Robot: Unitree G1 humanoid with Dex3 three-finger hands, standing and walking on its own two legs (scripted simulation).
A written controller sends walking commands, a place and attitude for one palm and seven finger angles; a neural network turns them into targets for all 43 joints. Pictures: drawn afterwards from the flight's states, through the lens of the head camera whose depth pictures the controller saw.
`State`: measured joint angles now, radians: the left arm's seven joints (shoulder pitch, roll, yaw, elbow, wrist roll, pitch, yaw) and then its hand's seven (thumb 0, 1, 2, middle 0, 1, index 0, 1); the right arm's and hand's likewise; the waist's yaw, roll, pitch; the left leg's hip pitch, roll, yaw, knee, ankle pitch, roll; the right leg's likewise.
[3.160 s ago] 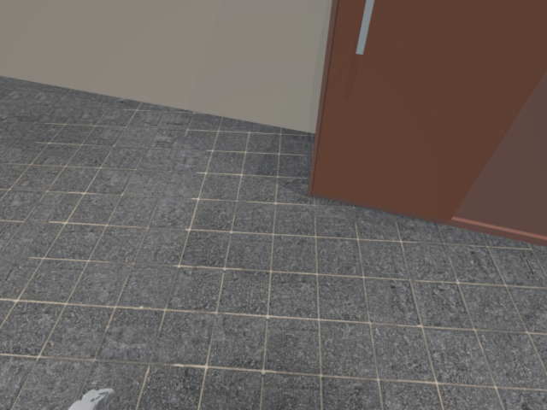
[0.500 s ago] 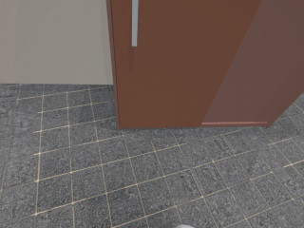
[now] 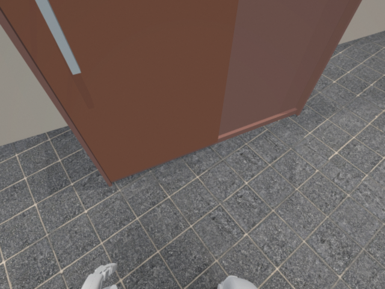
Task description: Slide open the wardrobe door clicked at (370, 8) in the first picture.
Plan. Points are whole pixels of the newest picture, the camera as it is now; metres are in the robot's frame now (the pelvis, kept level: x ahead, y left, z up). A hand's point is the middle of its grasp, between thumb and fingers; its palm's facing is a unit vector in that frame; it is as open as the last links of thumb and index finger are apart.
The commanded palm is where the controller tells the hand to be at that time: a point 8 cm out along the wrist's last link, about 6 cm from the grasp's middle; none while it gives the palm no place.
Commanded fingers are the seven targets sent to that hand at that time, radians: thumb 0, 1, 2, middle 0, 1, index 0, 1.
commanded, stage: turn to face it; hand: left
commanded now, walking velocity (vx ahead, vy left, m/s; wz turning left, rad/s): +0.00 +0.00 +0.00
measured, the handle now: (56, 27) +0.68 +0.37 +0.16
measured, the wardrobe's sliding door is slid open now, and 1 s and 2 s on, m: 0.00 0.00 0.00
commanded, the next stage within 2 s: take the last steps up to it in 0.92 s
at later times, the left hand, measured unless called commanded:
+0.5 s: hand out of the picture +0.08 +0.25 -0.15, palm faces +0.16 -0.97 -0.20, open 7.3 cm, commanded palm none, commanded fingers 0.00 0.90 0.90 -0.20 -0.30 -0.20 -0.30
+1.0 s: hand out of the picture +0.01 +0.18 -0.12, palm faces +0.36 -0.89 -0.28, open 7.4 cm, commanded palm none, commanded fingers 0.00 0.90 0.90 -0.20 -0.30 -0.20 -0.30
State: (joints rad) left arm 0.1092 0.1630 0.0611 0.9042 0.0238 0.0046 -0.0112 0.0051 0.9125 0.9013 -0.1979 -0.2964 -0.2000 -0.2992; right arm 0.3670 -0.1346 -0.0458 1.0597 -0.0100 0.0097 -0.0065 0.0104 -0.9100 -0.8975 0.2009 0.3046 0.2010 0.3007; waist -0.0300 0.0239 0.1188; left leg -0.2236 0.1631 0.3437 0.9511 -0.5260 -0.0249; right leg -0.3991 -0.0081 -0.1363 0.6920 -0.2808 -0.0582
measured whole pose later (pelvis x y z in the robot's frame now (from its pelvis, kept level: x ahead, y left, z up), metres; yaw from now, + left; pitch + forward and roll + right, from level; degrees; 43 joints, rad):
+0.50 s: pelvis +0.03 +0.05 +0.03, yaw +6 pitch +0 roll -2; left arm 0.19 0.21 0.07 0.97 0.01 0.05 0.02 0.01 0.91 0.90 -0.20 -0.30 -0.20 -0.30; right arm 0.23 -0.16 -0.04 0.98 -0.02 0.01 -0.01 0.01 -0.93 -0.90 0.20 0.30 0.20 0.30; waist 0.00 -0.02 0.06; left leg -0.29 0.01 0.02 0.51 -0.22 0.04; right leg -0.43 -0.05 -0.04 1.04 -0.44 0.06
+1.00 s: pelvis +0.00 -0.03 +0.03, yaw +20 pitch -2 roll +3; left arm 0.22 0.15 0.03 0.93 0.02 0.02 0.03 0.01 0.91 0.90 -0.20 -0.30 -0.20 -0.30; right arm 0.22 -0.26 -0.10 0.98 -0.02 0.08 0.02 0.01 -0.91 -0.90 0.20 0.30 0.20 0.30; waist -0.02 0.04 0.05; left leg -0.49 0.01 -0.02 1.12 -0.34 -0.06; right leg -0.19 -0.07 -0.12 0.49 -0.27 -0.04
